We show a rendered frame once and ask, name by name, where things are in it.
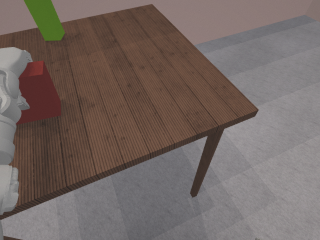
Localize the left robot forearm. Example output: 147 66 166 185
0 67 22 165

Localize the left robot upper arm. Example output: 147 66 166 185
0 164 19 240

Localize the robot left hand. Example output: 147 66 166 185
0 47 33 111

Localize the sponge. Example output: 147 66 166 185
16 60 61 125

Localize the table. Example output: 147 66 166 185
0 4 259 240

